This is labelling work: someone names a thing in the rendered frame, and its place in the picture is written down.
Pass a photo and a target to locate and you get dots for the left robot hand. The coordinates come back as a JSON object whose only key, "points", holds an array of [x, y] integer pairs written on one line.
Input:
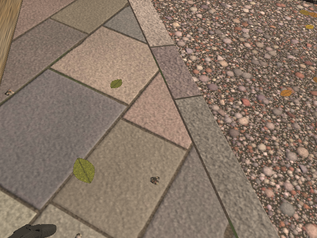
{"points": [[34, 231]]}

